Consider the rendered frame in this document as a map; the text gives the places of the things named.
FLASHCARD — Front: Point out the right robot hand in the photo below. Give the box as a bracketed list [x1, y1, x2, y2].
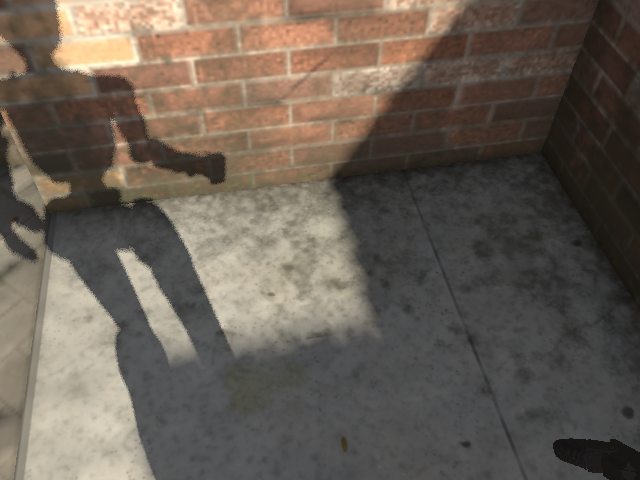
[553, 438, 640, 480]

